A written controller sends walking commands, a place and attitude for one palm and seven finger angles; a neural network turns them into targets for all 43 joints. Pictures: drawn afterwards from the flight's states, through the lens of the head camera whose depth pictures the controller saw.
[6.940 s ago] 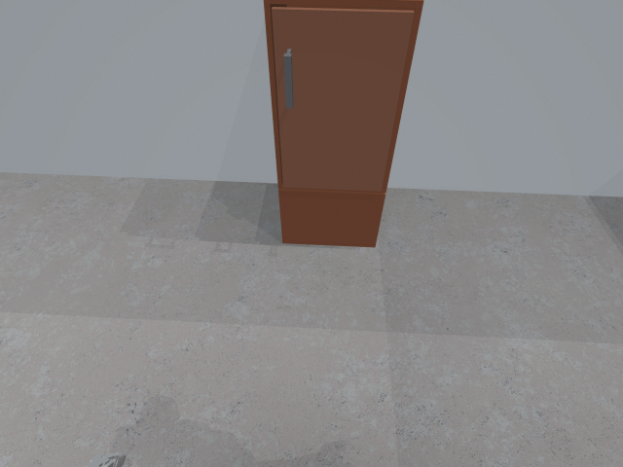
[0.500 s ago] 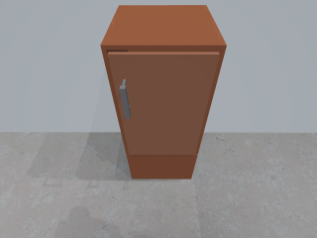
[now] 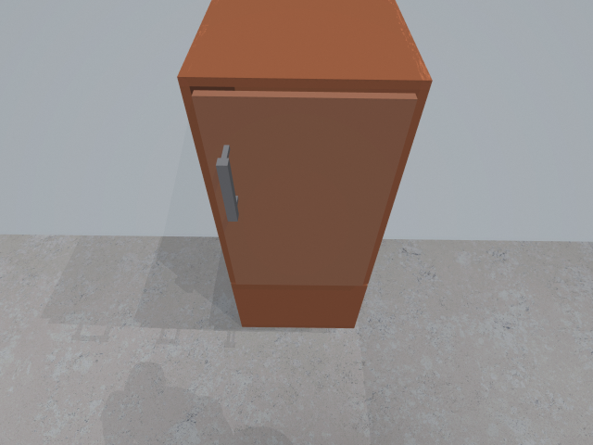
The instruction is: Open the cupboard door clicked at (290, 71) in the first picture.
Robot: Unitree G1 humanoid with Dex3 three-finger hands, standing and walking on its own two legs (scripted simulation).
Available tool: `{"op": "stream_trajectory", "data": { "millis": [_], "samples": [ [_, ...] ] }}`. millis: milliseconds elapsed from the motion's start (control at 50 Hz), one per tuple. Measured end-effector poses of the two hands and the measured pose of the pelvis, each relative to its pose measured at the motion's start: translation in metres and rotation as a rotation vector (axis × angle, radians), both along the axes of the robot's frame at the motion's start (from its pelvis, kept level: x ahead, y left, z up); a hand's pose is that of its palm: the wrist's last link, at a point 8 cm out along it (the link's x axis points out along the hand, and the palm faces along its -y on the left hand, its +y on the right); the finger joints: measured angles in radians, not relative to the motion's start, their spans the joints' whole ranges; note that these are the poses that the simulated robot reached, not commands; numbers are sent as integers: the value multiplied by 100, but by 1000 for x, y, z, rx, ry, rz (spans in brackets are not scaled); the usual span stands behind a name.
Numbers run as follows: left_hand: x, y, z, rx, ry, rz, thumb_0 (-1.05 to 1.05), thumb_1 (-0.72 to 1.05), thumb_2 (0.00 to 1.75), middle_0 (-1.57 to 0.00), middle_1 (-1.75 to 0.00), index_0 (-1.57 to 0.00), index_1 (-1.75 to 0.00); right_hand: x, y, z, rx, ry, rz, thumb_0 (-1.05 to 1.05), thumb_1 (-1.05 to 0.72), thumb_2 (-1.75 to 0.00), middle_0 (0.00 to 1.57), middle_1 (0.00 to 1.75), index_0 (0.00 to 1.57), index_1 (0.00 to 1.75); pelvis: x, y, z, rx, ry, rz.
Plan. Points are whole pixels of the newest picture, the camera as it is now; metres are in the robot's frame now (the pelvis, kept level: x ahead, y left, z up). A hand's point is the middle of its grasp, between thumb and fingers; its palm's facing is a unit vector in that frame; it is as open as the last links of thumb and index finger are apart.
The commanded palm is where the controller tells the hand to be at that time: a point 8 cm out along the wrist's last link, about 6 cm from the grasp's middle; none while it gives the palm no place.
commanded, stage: look again from close up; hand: left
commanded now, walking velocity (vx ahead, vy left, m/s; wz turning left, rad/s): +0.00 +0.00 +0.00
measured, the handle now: (229, 184) +0.55 +0.17 -0.01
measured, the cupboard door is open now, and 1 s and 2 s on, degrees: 0 0 0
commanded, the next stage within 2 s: raise the hand with hooked fingers in 0.30 s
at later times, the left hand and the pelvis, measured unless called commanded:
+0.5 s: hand (172, 443) +0.14 +0.19 -0.11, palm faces +0.24 -0.95 -0.20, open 7.4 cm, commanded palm +0.12 +0.24 -0.07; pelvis +0.02 -0.01 +0.00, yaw +1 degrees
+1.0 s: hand (157, 411) +0.17 +0.20 -0.04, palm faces +0.06 -1.00 -0.05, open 9.7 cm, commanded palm +0.15 +0.26 -0.04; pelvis -0.05 -0.03 -0.09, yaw +4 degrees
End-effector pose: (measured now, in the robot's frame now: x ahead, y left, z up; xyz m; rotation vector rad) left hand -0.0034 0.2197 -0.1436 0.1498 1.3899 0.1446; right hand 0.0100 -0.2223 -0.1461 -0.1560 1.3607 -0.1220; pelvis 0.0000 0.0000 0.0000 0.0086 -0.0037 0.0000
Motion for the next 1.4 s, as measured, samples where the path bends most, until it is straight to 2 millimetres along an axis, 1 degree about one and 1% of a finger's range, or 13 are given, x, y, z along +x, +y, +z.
{"op": "stream_trajectory", "data": {
  "millis": [200,420,460,540,600,680,740,800,900,1040,1200,1300,1400],
  "samples": [
    [30,2,0,16,-39,-6,1,91,90,-20,-30,-20,-30,30,-10,2,-17,-37,9,1,-91,-90,20,30,19,30,15,-6,0,1,3,0],
    [55,4,4,43,-80,-9,1,91,90,-20,-30,-20,-30,48,-17,2,-17,-42,14,1,-91,-90,20,30,20,30,26,-11,0,-4,9,5],
    [83,8,24,48,-262,81,1,90,90,-20,-30,-20,-30,58,-20,7,-33,-134,11,1,-91,-90,21,30,20,30,25,-11,-1,-3,16,7],
    [153,15,98,83,-793,126,2,88,89,-20,-32,-20,-32,96,-28,21,-57,-401,27,1,-91,-90,21,30,20,30,21,-12,-6,6,50,45],
    [183,16,131,46,-1110,82,1,84,87,-21,-34,-20,-35,128,-37,28,-67,-557,60,1,-91,-90,21,30,20,30,10,-16,-18,8,114,45],
    [181,8,131,-43,-1369,-77,1,77,84,-21,-39,-20,-39,168,-49,33,-84,-741,133,1,-91,-90,21,30,20,30,-8,-23,-47,16,198,33],
    [161,8,107,-96,-1386,-131,1,70,81,-21,-43,-21,-43,190,-54,31,-99,-838,180,1,-91,-90,21,30,20,30,-20,-27,-71,17,232,33],
    [140,15,83,-109,-1338,-70,1,63,79,-22,-47,-22,-48,201,-51,27,-106,-892,208,1,-91,-90,20,30,19,30,-29,-30,-88,6,244,43],
    [127,25,84,-53,-1350,-44,1,51,74,-23,-54,-22,-55,190,-34,10,-83,-864,233,1,-91,-90,20,30,19,30,-39,-33,-98,-29,235,59],
    [156,35,105,-85,-1362,-134,1,35,67,-24,-65,-24,-65,134,-13,-19,-21,-699,180,1,-90,-90,21,30,20,30,-47,-30,-91,-50,232,63],
    [170,59,113,-78,-1308,-106,1,17,59,-25,-77,-25,-77,81,-21,-17,-61,-585,105,2,-90,-90,21,30,20,30,-45,-16,-77,-44,235,45],
    [173,68,117,-73,-1339,-111,1,5,54,-26,-84,-26,-85,77,-31,-8,-120,-574,110,2,-90,-90,21,30,20,30,-42,-5,-73,-46,234,42],
    [178,75,119,-83,-1347,-118,0,-7,49,-27,-92,-26,-92,92,-29,6,-152,-612,131,2,-90,-90,21,30,20,30,-39,4,-70,-51,226,44]
  ]
}}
